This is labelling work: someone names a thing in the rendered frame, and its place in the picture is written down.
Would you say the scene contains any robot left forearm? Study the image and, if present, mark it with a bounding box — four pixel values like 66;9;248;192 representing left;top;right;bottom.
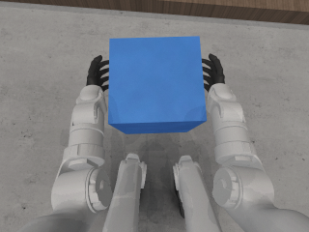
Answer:
51;84;107;209

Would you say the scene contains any carton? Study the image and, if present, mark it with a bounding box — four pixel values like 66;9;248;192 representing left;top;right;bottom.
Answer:
108;36;208;134

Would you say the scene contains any left robot hand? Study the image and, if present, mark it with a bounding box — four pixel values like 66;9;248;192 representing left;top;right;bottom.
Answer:
86;55;109;92

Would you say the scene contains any robot left upper arm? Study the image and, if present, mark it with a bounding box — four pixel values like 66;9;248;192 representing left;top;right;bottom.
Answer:
17;167;113;232

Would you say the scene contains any robot right forearm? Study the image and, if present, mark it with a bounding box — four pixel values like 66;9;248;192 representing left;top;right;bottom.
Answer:
206;83;267;174

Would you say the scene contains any robot right upper arm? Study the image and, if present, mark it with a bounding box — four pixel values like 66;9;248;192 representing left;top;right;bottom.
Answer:
212;164;309;232

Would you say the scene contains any right robot foot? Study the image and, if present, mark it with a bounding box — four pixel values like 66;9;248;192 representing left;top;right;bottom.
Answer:
174;180;185;218

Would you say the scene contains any robot left thigh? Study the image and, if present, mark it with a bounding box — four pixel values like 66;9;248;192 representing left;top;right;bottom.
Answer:
102;158;147;232

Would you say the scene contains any right robot hand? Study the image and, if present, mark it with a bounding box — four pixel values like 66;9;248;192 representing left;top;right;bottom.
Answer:
202;53;225;92

